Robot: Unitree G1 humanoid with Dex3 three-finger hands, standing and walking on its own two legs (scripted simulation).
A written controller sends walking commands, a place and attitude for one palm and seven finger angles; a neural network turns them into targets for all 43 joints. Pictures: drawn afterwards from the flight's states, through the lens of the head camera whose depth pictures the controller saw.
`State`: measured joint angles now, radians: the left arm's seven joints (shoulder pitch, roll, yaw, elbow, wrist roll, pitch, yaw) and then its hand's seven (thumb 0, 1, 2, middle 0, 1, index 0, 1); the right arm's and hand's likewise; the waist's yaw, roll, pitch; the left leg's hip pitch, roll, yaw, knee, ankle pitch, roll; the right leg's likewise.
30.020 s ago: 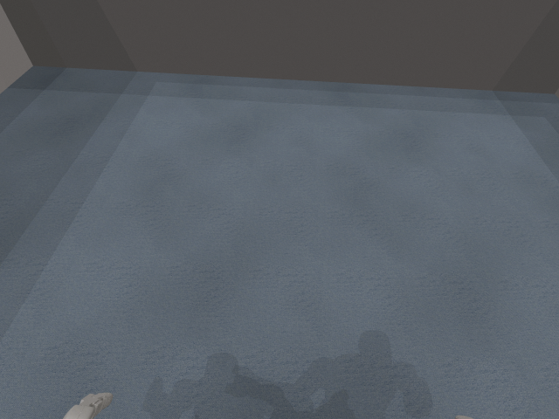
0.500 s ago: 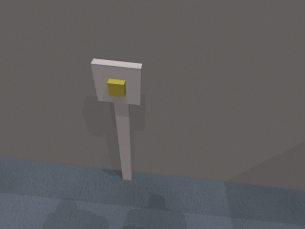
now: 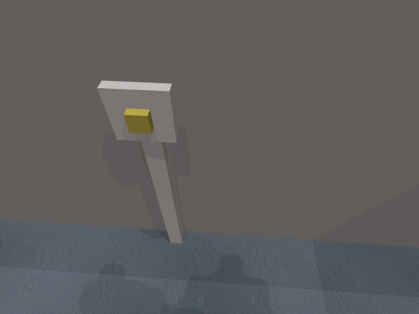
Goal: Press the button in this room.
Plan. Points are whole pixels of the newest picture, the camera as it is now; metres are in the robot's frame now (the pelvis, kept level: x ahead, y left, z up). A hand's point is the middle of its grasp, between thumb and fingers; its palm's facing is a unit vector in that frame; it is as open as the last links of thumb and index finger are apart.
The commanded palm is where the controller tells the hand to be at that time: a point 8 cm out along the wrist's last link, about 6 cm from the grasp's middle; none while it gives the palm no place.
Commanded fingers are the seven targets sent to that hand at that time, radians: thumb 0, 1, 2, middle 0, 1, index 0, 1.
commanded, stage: come to a stop and stand still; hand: left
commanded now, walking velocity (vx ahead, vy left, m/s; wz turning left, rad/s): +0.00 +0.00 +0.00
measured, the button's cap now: (139, 120) +0.52 +0.20 +0.07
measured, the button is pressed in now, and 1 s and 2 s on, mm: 0 0 0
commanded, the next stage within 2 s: look again from close up in 0.02 s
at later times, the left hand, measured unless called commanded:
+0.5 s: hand out of the picture -0.03 +0.21 -0.17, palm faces +0.00 -0.98 -0.21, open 7.4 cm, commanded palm none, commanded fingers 0.00 0.90 0.90 -0.20 -0.30 -0.20 -0.30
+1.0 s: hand out of the picture +0.00 +0.18 -0.18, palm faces -0.01 -0.98 -0.18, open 7.4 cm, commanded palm none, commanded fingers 0.00 0.90 0.90 -0.20 -0.30 -0.20 -0.30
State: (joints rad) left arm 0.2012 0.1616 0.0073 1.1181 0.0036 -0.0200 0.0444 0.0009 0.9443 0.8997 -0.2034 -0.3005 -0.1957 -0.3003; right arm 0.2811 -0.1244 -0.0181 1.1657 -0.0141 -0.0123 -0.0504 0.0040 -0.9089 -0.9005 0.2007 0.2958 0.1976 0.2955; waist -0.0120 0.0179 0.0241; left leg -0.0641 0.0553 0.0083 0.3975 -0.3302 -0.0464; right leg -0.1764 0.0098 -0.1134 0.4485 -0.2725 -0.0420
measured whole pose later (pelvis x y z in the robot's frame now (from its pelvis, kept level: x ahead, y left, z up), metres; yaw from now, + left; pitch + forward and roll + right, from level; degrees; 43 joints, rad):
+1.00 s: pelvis +0.02 +0.02 -0.01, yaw -1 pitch +1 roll +0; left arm 0.31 0.12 0.00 1.13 0.02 -0.02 0.03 0.00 0.91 0.90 -0.20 -0.30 -0.19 -0.30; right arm 0.33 -0.13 0.01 1.14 -0.02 -0.03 -0.04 0.00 -0.91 -0.90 0.20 0.30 0.20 0.30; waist 0.00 0.02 0.02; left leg -0.13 0.02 0.07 0.53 -0.41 0.00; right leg -0.23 -0.02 -0.08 0.60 -0.37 -0.02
